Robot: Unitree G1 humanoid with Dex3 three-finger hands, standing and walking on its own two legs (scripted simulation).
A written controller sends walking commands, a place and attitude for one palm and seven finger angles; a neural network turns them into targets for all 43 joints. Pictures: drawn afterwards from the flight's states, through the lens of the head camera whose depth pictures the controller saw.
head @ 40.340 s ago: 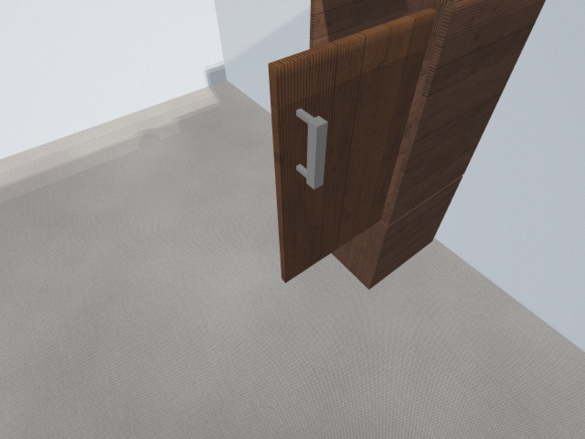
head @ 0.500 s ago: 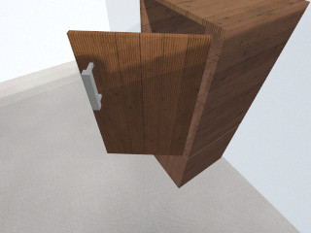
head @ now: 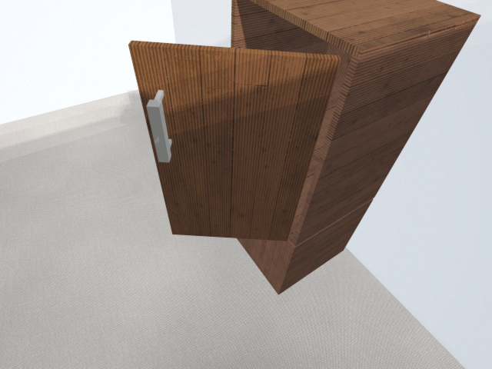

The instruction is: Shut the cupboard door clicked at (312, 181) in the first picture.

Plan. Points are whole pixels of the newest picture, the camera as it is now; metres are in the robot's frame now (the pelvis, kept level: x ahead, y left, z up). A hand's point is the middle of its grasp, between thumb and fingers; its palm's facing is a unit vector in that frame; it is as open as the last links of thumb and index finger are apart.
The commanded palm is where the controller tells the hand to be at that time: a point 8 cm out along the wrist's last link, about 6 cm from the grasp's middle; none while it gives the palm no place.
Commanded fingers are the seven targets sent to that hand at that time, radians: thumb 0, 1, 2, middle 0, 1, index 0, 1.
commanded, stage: come to a stop and stand still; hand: left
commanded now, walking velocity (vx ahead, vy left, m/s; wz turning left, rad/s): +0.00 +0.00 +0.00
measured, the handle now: (162, 127) +0.53 +0.20 +0.10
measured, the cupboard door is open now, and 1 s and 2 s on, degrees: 54 54 54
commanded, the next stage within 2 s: look again from close up in 0.18 s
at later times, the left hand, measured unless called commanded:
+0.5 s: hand out of the picture -0.02 +0.17 -0.18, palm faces +0.02 -0.99 -0.17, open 7.4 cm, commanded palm none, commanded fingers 0.00 0.90 0.90 -0.20 -0.30 -0.20 -0.30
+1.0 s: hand out of the picture +0.02 +0.17 -0.17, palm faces -0.01 -0.98 -0.18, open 7.3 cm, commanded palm none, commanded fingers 0.00 0.90 0.90 -0.20 -0.30 -0.20 -0.30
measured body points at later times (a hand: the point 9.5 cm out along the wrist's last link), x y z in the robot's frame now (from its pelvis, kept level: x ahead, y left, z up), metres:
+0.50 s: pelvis +0.00 +0.01 +0.00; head +0.01 +0.02 +0.45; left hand -0.02 +0.22 -0.16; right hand +0.01 -0.21 -0.15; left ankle +0.06 +0.09 -0.73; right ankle +0.03 -0.14 -0.73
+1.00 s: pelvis +0.02 +0.01 +0.01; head +0.03 +0.02 +0.46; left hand +0.02 +0.23 -0.16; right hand +0.02 -0.21 -0.15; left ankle +0.06 +0.09 -0.73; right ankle +0.03 -0.14 -0.73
